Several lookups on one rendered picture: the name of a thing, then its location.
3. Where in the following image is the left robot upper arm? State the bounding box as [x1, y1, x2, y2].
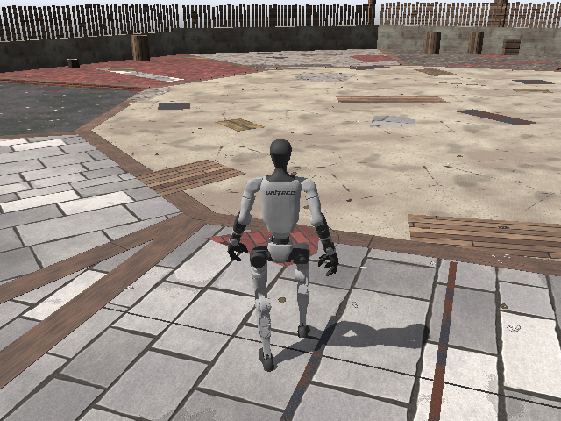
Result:
[238, 177, 262, 225]

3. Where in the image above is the robot left shin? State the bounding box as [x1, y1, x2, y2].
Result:
[255, 299, 271, 360]

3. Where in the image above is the left robot hand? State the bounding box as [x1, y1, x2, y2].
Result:
[227, 243, 248, 261]

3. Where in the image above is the right robot upper arm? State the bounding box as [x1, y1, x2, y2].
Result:
[299, 177, 324, 227]

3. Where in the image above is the right robot forearm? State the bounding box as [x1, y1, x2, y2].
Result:
[316, 213, 336, 255]

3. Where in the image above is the robot torso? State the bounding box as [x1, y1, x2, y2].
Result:
[260, 173, 302, 263]

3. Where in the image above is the left robot forearm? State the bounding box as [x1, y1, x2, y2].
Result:
[229, 212, 246, 246]

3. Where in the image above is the right robot hand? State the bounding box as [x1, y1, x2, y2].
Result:
[318, 253, 339, 276]

